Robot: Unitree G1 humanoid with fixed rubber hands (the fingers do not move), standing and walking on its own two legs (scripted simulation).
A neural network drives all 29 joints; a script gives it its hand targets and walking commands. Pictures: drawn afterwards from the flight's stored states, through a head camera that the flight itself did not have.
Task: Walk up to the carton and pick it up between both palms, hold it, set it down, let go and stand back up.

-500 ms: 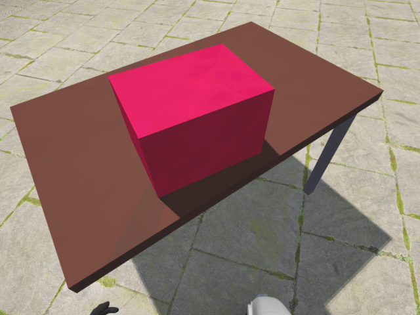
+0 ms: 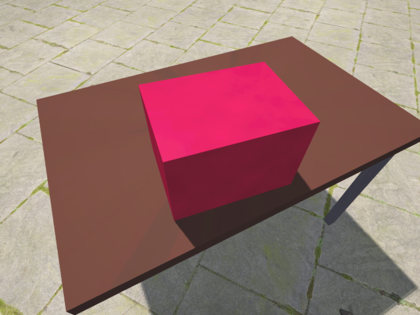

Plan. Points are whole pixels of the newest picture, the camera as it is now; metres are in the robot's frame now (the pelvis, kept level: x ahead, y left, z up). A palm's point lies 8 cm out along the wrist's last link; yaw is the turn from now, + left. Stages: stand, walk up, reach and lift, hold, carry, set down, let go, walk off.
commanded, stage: walk up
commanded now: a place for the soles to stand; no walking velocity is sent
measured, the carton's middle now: (220, 138) +0.50 +0.01 +0.03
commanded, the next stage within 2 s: none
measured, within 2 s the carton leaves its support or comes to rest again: neither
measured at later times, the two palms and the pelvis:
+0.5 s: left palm out of the picture +0.10 +0.26 -0.10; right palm out of the picture +0.14 -0.25 -0.08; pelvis +0.02 +0.00 +0.01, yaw +1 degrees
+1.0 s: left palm out of the picture +0.12 +0.20 -0.10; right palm out of the picture +0.03 -0.39 -0.09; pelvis +0.01 -0.09 +0.00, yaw +5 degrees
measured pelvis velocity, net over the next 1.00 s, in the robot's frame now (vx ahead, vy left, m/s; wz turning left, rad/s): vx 0.01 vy -0.09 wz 0.09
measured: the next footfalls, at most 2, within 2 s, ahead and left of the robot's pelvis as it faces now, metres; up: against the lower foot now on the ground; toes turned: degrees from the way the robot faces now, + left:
right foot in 1.06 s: +0.15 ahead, -0.27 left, +0.00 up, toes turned +24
left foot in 1.48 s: +0.08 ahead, -0.04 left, +0.00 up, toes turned +21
